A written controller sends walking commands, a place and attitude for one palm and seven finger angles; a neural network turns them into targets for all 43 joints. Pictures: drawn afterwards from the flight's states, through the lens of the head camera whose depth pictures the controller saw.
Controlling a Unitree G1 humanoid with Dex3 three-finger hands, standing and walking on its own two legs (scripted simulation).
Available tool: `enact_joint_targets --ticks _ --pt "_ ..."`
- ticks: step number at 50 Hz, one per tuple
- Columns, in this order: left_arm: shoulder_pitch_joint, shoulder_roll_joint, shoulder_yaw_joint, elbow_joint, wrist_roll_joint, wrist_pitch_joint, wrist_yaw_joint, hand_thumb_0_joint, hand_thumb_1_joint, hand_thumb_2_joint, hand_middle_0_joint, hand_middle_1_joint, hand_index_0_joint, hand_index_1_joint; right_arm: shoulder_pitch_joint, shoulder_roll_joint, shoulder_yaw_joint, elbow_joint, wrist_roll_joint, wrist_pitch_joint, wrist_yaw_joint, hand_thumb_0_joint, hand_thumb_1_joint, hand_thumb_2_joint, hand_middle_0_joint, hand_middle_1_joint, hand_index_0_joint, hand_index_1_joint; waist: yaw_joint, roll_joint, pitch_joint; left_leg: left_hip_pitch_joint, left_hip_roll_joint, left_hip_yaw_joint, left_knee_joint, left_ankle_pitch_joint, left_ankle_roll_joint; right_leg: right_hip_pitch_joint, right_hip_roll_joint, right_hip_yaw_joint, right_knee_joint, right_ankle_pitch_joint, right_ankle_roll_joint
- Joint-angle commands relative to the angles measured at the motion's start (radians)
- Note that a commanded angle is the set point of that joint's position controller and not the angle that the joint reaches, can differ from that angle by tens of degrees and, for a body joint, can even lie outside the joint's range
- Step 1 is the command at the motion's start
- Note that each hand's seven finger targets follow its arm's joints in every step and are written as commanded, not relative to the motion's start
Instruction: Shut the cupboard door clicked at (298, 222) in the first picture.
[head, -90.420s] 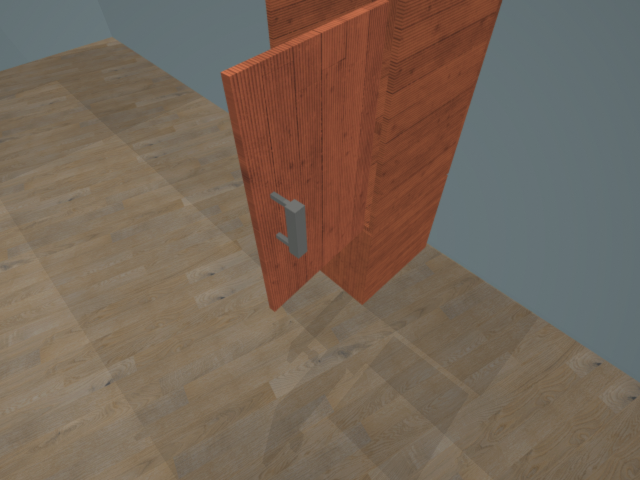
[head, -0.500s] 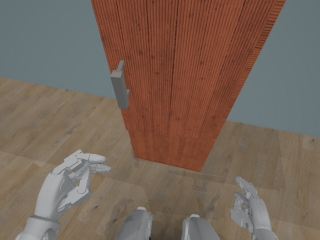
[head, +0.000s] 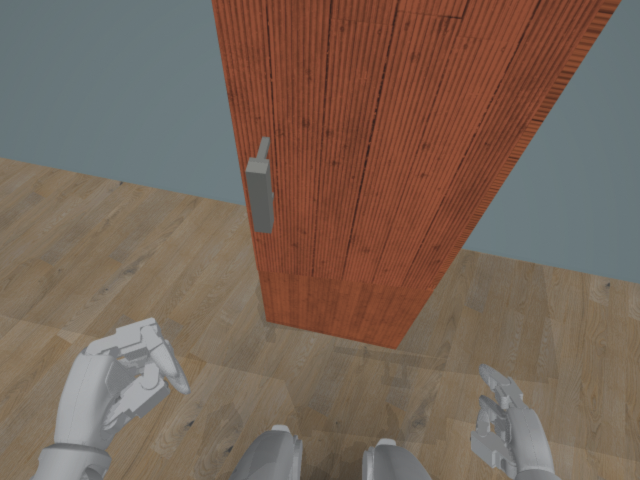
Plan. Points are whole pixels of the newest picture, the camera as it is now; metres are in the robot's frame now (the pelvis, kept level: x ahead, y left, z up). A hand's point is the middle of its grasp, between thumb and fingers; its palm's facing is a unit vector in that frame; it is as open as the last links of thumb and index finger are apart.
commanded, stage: raise the hand and make a fist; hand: left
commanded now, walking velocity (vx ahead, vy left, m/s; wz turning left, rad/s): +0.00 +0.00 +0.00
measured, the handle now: (264, 186) +0.48 +0.12 +0.06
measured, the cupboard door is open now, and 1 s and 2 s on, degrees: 6 6 6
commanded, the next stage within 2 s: bring the fist close to the handle in 0.74 s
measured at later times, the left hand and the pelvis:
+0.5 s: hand (167, 369) +0.23 +0.19 +0.05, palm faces -0.04 -1.00 -0.01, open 3.1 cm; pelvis +0.00 +0.00 +0.01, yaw +0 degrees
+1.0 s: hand (191, 354) +0.24 +0.16 +0.06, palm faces -0.01 -1.00 -0.05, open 3.1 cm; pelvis +0.00 -0.03 +0.00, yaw +1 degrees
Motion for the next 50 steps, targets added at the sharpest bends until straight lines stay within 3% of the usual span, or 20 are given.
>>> enact_joint_targets --ticks 1,4,7,9,10,11,14,17,19,20,25,28,29,30,34,38,42,45,47,50 --pt "-0.016 0.042 0.021 -0.131 0.001 -0.056 0.008 0.000 0.900 0.900 -1.282 -1.480 -1.282 -1.480 -0.017 -0.151 -0.046 -0.142 -0.004 -0.030 -0.002 0.000 -0.900 -0.900 0.200 0.300 0.200 0.300 -0.024 0.038 -0.153 0.237 0.050 -0.184 -0.279 0.189 -0.119 0.026 0.023 0.000 -0.113 0.107 -0.021" --pt "-0.068 0.055 -0.002 -0.059 0.017 -0.026 -0.038 0.000 0.900 0.900 -1.300 -1.500 -1.300 -1.500 -0.008 -0.168 -0.041 -0.149 0.001 -0.030 -0.006 0.000 -0.900 -0.900 0.200 0.300 0.200 0.300 -0.041 0.000 -0.110 0.190 0.044 -0.188 -0.285 0.104 -0.108 0.029 0.023 0.009 -0.135 0.078 -0.024" --pt "-0.121 0.113 0.049 -0.104 0.002 -0.018 -0.067 0.000 0.900 0.900 -1.300 -1.500 -1.300 -1.500 -0.003 -0.171 -0.039 -0.160 0.003 -0.036 -0.012 0.000 -0.900 -0.900 0.200 0.300 0.200 0.300 -0.024 0.019 -0.180 0.220 0.039 -0.181 -0.288 0.119 -0.107 0.069 0.020 0.020 -0.146 0.088 -0.027" --pt "-0.146 0.172 0.116 -0.173 -0.015 -0.036 -0.059 0.000 0.900 0.900 -1.300 -1.500 -1.300 -1.500 -0.005 -0.166 -0.038 -0.160 0.000 -0.040 -0.015 0.000 -0.900 -0.900 0.200 0.300 0.200 0.300 0.003 0.074 -0.240 0.260 0.034 -0.172 -0.281 0.191 -0.113 0.104 0.023 0.026 -0.138 0.127 -0.034" --pt "-0.141 0.171 0.130 -0.212 -0.026 -0.049 -0.052 0.000 0.900 0.900 -1.300 -1.500 -1.300 -1.500 -0.008 -0.157 -0.035 -0.162 -0.002 -0.043 -0.012 0.000 -0.900 -0.900 0.200 0.300 0.200 0.300 0.019 0.117 -0.279 0.300 0.034 -0.170 -0.285 0.243 -0.122 0.117 0.021 0.023 -0.133 0.148 -0.037" --pt "-0.128 0.170 0.137 -0.231 -0.032 -0.063 -0.041 0.000 0.900 0.900 -1.300 -1.500 -1.300 -1.500 -0.005 -0.151 -0.033 -0.158 -0.003 -0.045 -0.010 0.000 -0.900 -0.900 0.200 0.300 0.200 0.300 0.020 0.117 -0.291 0.334 0.039 -0.175 -0.287 0.298 -0.131 0.118 0.023 0.018 -0.129 0.170 -0.038" --pt "-0.098 0.155 0.139 -0.212 -0.032 -0.080 -0.014 0.000 0.900 0.900 -1.300 -1.500 -1.300 -1.500 -0.002 -0.148 -0.032 -0.139 -0.009 -0.044 -0.001 0.000 -0.900 -0.900 0.200 0.300 0.200 0.300 0.018 0.139 -0.276 0.351 0.047 -0.183 -0.281 0.380 -0.138 0.096 0.027 0.010 -0.120 0.189 -0.035" --pt "-0.092 0.085 0.070 -0.081 -0.023 -0.051 -0.033 0.000 0.900 0.900 -1.300 -1.500 -1.300 -1.500 0.001 -0.159 -0.035 -0.125 -0.005 -0.031 0.005 0.000 -0.900 -0.900 0.200 0.300 0.200 0.300 -0.023 0.069 -0.171 0.268 0.046 -0.168 -0.275 0.275 -0.128 0.068 0.025 0.005 -0.140 0.154 -0.026" --pt "-0.084 0.069 0.052 0.014 -0.023 -0.015 -0.064 0.000 0.900 0.900 -1.300 -1.500 -1.300 -1.500 0.002 -0.167 -0.035 -0.130 0.001 -0.026 0.003 0.000 -0.900 -0.900 0.200 0.300 0.200 0.300 -0.030 -0.003 -0.130 0.201 0.036 -0.161 -0.274 0.216 -0.110 0.091 0.026 0.010 -0.158 0.138 -0.028" --pt "-0.089 0.068 0.045 0.011 -0.022 -0.005 -0.080 0.000 0.900 0.900 -1.300 -1.500 -1.300 -1.500 0.003 -0.171 -0.040 -0.136 0.007 -0.027 0.001 0.000 -0.900 -0.900 0.200 0.300 0.200 0.300 -0.029 -0.011 -0.146 0.207 0.036 -0.151 -0.272 0.206 -0.107 0.096 0.023 0.015 -0.166 0.134 -0.025" --pt "-0.156 0.155 0.119 -0.130 -0.045 -0.027 -0.081 0.000 0.900 0.900 -1.300 -1.500 -1.300 -1.500 0.001 -0.164 -0.041 -0.157 0.005 -0.037 -0.009 0.000 -0.900 -0.900 0.200 0.300 0.200 0.300 0.003 0.029 -0.259 0.251 0.026 -0.133 -0.266 0.258 -0.098 0.169 0.020 0.039 -0.169 0.170 -0.030" --pt "-0.147 0.162 0.135 -0.199 -0.044 -0.091 -0.040 0.000 0.900 0.900 -1.300 -1.500 -1.300 -1.500 -0.007 -0.147 -0.036 -0.145 -0.003 -0.046 -0.004 0.000 -0.900 -0.900 0.200 0.300 0.200 0.300 0.016 0.097 -0.265 0.287 0.029 -0.133 -0.266 0.293 -0.110 0.153 0.020 0.037 -0.152 0.176 -0.035" --pt "-0.141 0.179 0.155 -0.184 -0.040 -0.100 -0.024 0.000 0.900 0.900 -1.300 -1.500 -1.300 -1.500 -0.004 -0.148 -0.036 -0.136 -0.008 -0.043 -0.002 0.000 -0.900 -0.900 0.200 0.300 0.200 0.300 0.017 0.089 -0.251 0.272 0.029 -0.137 -0.263 0.303 -0.110 0.150 0.025 0.036 -0.145 0.184 -0.039" --pt "-0.123 0.143 0.127 -0.165 -0.037 -0.109 -0.020 0.000 0.900 0.900 -1.300 -1.500 -1.300 -1.500 -0.011 -0.143 -0.034 -0.133 -0.009 -0.042 0.001 0.000 -0.900 -0.900 0.200 0.300 0.200 0.300 0.011 0.095 -0.230 0.266 0.028 -0.128 -0.257 0.293 -0.107 0.139 0.022 0.036 -0.147 0.178 -0.036" --pt "-0.091 0.088 0.069 -0.010 -0.022 -0.071 -0.042 0.000 0.900 0.900 -1.300 -1.500 -1.300 -1.500 -0.006 -0.159 -0.036 -0.128 -0.002 -0.023 0.006 0.000 -0.900 -0.900 0.200 0.300 0.200 0.300 -0.022 0.007 -0.138 0.168 0.024 -0.120 -0.248 0.165 -0.084 0.112 0.020 0.043 -0.174 0.101 -0.029" --pt "-0.128 0.114 0.066 -0.047 -0.029 -0.028 -0.085 0.000 0.900 0.900 -1.300 -1.500 -1.300 -1.500 -0.006 -0.165 -0.038 -0.151 0.010 -0.021 -0.002 0.000 -0.900 -0.900 0.200 0.300 0.200 0.300 -0.021 -0.002 -0.189 0.174 0.020 -0.106 -0.243 0.153 -0.070 0.157 0.011 0.070 -0.204 0.088 -0.022" --pt "-0.161 0.156 0.120 -0.152 -0.052 -0.064 -0.067 0.000 0.900 0.900 -1.300 -1.500 -1.300 -1.500 -0.011 -0.147 -0.032 -0.154 0.004 -0.029 -0.014 0.000 -0.900 -0.900 0.200 0.300 0.200 0.300 -0.003 0.008 -0.244 0.178 0.017 -0.089 -0.217 0.219 -0.065 0.220 0.009 0.094 -0.199 0.140 -0.022" --pt "-0.261 0.154 0.111 -0.139 -0.040 -0.104 -0.033 0.000 0.900 0.900 -1.300 -1.500 -1.300 -1.500 -0.014 -0.143 -0.024 -0.123 -0.008 -0.035 -0.014 0.000 -0.900 -0.900 0.200 0.300 0.200 0.300 -0.023 0.043 -0.207 0.158 0.020 -0.092 -0.191 0.194 -0.066 0.156 0.012 0.093 -0.180 0.111 -0.024" --pt "-0.277 0.116 0.083 -0.052 -0.025 -0.108 -0.024 0.000 0.900 0.900 -1.300 -1.500 -1.300 -1.500 -0.013 -0.148 -0.023 -0.107 -0.008 -0.035 -0.011 0.000 -0.900 -0.900 0.200 0.300 0.200 0.300 -0.038 0.006 -0.162 0.124 0.021 -0.094 -0.182 0.153 -0.064 0.115 0.012 0.094 -0.182 0.065 -0.021" --pt "-0.295 0.091 0.042 0.023 -0.010 -0.064 -0.045 0.000 0.900 0.900 -1.300 -1.500 -1.300 -1.500 -0.004 -0.159 -0.026 -0.107 -0.001 -0.029 -0.004 0.000 -0.900 -0.900 0.200 0.300 0.200 0.300 -0.039 0.015 -0.182 0.118 0.019 -0.089 -0.179 0.154 -0.060 0.124 0.006 0.100 -0.187 0.071 -0.019"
